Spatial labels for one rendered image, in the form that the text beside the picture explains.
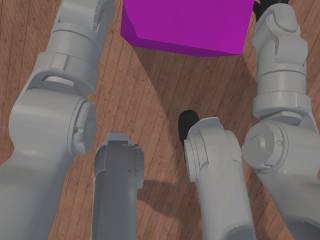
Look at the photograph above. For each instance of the left robot forearm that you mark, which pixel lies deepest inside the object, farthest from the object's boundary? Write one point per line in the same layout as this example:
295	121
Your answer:
69	64

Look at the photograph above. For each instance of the robot right hand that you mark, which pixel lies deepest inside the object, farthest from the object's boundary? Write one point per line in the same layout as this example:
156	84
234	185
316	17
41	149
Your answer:
259	9

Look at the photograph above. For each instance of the right robot foot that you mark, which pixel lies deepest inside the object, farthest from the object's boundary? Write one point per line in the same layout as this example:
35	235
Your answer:
186	120

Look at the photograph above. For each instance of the right robot upper arm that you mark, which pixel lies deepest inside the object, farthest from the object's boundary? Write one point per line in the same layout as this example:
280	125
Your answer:
286	159

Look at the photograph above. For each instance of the carton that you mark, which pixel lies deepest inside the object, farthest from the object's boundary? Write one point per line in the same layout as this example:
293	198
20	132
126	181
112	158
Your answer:
201	28

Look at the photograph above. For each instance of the left robot upper arm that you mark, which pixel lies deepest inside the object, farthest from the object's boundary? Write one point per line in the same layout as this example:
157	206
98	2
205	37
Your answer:
48	129

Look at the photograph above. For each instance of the right robot forearm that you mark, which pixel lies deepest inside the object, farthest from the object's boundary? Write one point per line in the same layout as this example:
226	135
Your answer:
281	69

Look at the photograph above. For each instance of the robot left thigh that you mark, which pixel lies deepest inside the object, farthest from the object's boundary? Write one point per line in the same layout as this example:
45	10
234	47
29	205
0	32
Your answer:
114	207

